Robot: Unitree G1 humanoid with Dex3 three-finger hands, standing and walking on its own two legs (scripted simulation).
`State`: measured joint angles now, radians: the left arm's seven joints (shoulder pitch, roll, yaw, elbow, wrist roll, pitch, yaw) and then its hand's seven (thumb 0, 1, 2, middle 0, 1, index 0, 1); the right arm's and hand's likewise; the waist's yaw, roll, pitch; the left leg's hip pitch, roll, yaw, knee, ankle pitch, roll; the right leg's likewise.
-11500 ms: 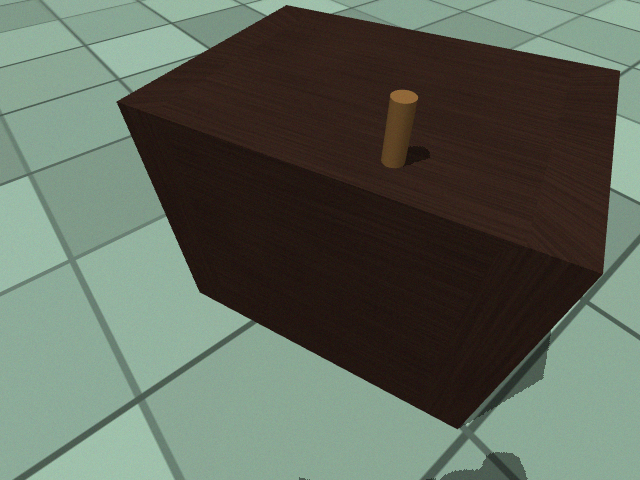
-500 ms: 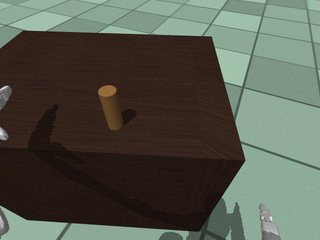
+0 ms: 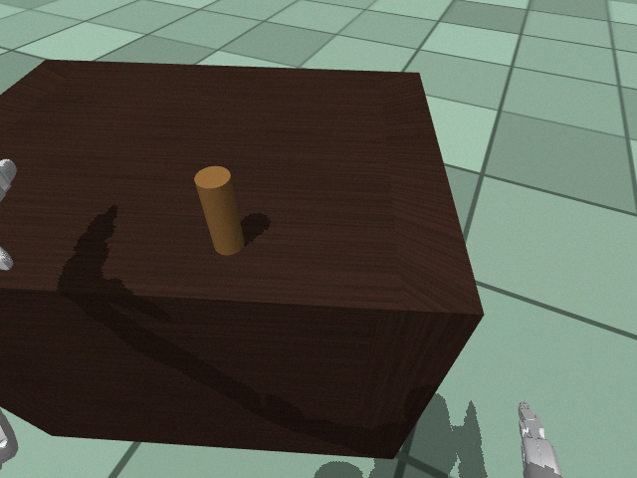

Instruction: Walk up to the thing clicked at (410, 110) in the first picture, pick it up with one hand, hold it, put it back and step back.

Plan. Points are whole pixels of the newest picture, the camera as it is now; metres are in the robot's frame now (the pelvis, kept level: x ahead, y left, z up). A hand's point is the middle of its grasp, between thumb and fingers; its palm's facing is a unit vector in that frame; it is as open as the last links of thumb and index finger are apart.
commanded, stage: approach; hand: left
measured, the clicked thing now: (221, 213) +0.44 +0.16 +0.10
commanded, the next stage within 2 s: close in in 0.36 s
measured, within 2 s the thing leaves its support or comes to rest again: neither
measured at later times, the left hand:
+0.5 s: hand (149, 230) +0.40 +0.25 +0.10, palm faces -0.03 -1.00 +0.06, open 17.4 cm
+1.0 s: hand (202, 233) +0.41 +0.19 +0.09, palm faces +0.07 -1.00 +0.02, open 16.9 cm
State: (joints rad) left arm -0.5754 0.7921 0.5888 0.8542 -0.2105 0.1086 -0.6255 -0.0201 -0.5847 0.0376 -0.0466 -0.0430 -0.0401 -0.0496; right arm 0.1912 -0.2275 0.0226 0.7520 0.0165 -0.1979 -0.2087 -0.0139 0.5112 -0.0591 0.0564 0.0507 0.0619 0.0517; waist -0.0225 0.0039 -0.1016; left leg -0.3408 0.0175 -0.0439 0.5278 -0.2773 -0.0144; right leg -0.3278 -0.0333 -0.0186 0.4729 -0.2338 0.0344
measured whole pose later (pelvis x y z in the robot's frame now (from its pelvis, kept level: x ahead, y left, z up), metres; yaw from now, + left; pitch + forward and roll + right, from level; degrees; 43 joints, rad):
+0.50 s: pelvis -0.01 +0.00 -0.01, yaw -1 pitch +8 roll -1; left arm -0.59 0.54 0.41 0.91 -0.23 -0.10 -0.47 -0.02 -0.50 0.06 -0.05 -0.05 -0.04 -0.06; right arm 0.19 -0.21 0.03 0.63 0.00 -0.23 -0.14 -0.01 0.54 -0.05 0.06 0.05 0.06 0.05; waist -0.08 -0.02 -0.08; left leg -0.45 0.02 -0.03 0.61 -0.30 -0.01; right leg -0.44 -0.03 0.00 0.56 -0.25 0.04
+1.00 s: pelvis +0.01 +0.00 -0.02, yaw -2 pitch +9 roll -1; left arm -0.46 0.31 0.28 0.63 -0.20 -0.13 -0.15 -0.02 -0.39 0.09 -0.03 -0.03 -0.04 -0.02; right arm 0.29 -0.21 -0.05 0.44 0.02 -0.10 -0.05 -0.01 0.54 -0.05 0.06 0.05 0.06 0.05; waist -0.04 0.01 -0.10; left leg -0.50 0.03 -0.03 0.74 -0.39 -0.02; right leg -0.50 -0.02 0.01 0.70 -0.35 0.03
